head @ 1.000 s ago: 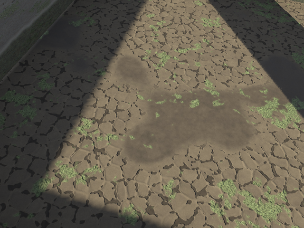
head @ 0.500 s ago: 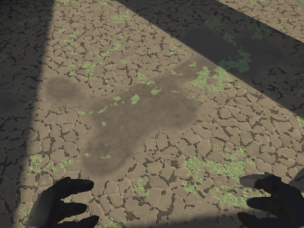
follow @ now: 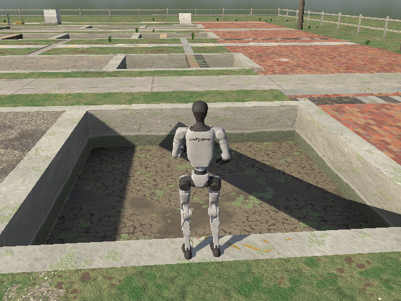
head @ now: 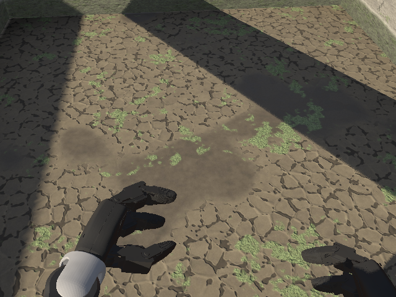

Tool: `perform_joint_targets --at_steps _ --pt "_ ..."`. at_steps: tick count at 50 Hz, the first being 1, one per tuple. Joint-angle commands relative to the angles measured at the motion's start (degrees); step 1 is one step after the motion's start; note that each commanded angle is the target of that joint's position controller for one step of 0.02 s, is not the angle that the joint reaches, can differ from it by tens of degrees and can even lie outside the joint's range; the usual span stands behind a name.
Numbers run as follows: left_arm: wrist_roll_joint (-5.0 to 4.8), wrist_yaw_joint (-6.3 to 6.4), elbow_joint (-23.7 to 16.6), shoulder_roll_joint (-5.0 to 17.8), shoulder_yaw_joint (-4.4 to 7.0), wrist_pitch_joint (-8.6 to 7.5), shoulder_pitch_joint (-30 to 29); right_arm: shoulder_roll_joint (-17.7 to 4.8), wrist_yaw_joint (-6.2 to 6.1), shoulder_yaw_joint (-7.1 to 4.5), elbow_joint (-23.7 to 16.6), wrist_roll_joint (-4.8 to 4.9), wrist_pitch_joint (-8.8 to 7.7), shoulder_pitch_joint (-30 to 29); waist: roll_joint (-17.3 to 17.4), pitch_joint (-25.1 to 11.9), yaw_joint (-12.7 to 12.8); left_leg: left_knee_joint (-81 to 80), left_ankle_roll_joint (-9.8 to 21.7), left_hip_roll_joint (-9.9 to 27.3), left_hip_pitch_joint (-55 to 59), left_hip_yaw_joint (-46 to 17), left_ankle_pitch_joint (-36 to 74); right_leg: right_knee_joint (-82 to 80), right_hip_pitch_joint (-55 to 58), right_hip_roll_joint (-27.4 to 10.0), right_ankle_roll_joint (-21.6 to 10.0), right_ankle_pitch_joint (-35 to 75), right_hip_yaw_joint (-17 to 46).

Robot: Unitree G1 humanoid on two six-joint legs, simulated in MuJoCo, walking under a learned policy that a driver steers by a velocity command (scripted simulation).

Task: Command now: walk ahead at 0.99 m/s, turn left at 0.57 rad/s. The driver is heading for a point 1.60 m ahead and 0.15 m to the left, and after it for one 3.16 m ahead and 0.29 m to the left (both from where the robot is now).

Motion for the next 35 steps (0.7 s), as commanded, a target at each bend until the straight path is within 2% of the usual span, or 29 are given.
perform_joint_targets --at_steps 1,3,6,10,11,13,14,15,17,18,19,24,29,32,33,35 --pt "0.89 0.23 -6.7 5.7 2.12 -1.63 -8.5 -4.7 0.18 -1.47 -7.5 0.15 -0.37 -11.1 0.4 -6.4 2.6 -4.7 0.7 7.5 3.4 -15.9 5.2 -3.9 -1.0 -8.1 0.7 11.5 3.9" --pt "0.82 0.71 -6.4 6.1 2.24 -1.89 -7.8 -5.5 0.45 -1.85 -7.3 0.59 -0.22 -10.4 0.2 -7.3 2.2 -3.9 0.8 6.9 1.9 -17.4 4.7 -3.7 0.8 -8.7 0.6 12.2 2.6" --pt "0.77 1.59 -6.4 6.8 2.74 -1.94 -7.4 -6.3 0.88 -2.26 -7.7 0.75 0.24 -10.6 0.3 -7.2 1.8 -2.8 0.7 5.9 -1.7 -19.2 5.6 -3.1 3.3 -9.3 0.6 14.1 0.2" --pt "1.05 3.06 -5.8 7.5 3.80 -1.63 -5.5 -7.2 1.27 -2.91 -8.4 0.87 0.82 -10.9 1.2 -7.3 1.7 -1.0 1.0 4.7 -6.6 -21.1 9.2 -1.8 7.6 -9.8 0.4 17.0 -3.2" --pt "1.37 3.35 -5.8 7.2 3.78 -1.56 -5.2 -7.3 1.40 -2.93 -8.9 0.82 0.94 -11.3 1.2 -7.4 1.9 -0.5 1.0 4.4 -7.6 -21.6 10.6 -1.4 8.7 -9.9 0.4 18.2 -4.0" --pt "1.45 3.84 -4.7 7.7 4.53 -1.52 -3.4 -7.4 1.53 -3.13 -9.3 1.27 1.00 -11.7 2.1 -8.5 2.0 0.5 1.5 4.0 -8.8 -22.8 13.7 -1.2 10.8 -10.3 0.3 17.8 -5.6" --pt "1.99 3.75 -4.2 7.3 4.44 -1.98 -2.9 -7.0 1.49 -2.95 -9.6 1.29 0.89 -12.7 2.7 -10.4 2.4 0.3 1.8 4.3 -8.4 -23.2 13.4 -1.4 11.6 -10.4 0.2 15.4 -6.0" --pt "1.86 3.66 -4.0 7.0 4.39 -2.09 -2.7 -6.3 1.73 -2.55 -10.1 1.44 0.78 -13.6 3.8 -10.7 2.2 0.0 1.8 4.5 -8.3 -23.9 13.0 -2.1 11.8 -10.6 0.3 13.7 -6.0" --pt "1.73 3.51 -4.1 6.4 4.02 -2.37 -3.3 -5.1 2.12 -1.82 -10.6 1.56 0.76 -14.7 4.0 -9.6 1.8 -0.7 1.3 4.5 -8.2 -25.0 11.5 -3.4 10.8 -11.0 0.7 10.9 -6.1" --pt "1.51 3.54 -3.8 6.8 4.08 -2.64 -3.5 -5.1 2.35 -1.83 -10.9 2.12 0.74 -15.4 3.7 -9.1 1.7 -0.9 1.0 4.5 -8.0 -25.5 10.6 -4.1 10.2 -11.1 0.9 9.6 -6.4" --pt "1.62 3.96 -3.4 8.0 4.28 -2.68 -2.8 -5.0 1.97 -1.71 -10.7 1.80 1.21 -14.9 1.7 -8.2 1.2 -1.2 1.2 4.6 -8.8 -25.3 10.5 -5.0 11.1 -11.2 0.3 9.8 -6.5" --pt "1.68 4.68 -3.2 8.1 3.93 -2.24 -0.3 -4.9 1.93 -1.27 -10.6 1.02 0.98 -16.0 4.2 -6.6 1.6 -2.0 1.2 4.0 -10.0 -25.9 10.9 -6.5 12.2 -11.3 -0.2 7.5 -7.3" --pt "1.00 4.94 -2.9 7.9 3.08 -1.14 0.1 -3.7 2.59 -0.47 -11.2 -0.06 -0.15 -17.5 5.3 -7.1 0.6 -1.5 0.2 4.9 -5.0 -23.5 12.4 -8.9 8.5 -11.0 -0.9 6.8 -4.7" --pt "0.37 4.84 -2.1 7.9 3.08 -0.65 0.9 -3.7 2.77 -0.28 -11.0 -0.74 -0.80 -16.8 5.3 -7.5 0.1 -1.2 0.0 6.1 -2.6 -21.4 15.4 -8.7 6.7 -9.7 -1.4 6.0 -2.1" --pt "0.39 4.66 -2.2 7.4 2.89 -0.34 1.0 -3.4 2.71 -0.08 -10.9 -1.36 -0.95 -16.3 5.6 -7.6 -0.1 -1.5 -0.1 6.4 -2.3 -20.7 16.5 -8.3 6.5 -9.2 -1.5 5.8 -1.0" --pt "0.26 3.97 -2.6 6.6 2.67 -0.32 -0.1 -3.7 2.90 -0.22 -11.4 -1.31 -1.56 -17.6 6.9 -7.6 0.4 -1.8 -0.7 7.3 -0.5 -20.0 17.6 -7.5 3.8 -8.8 -0.7 3.9 0.1"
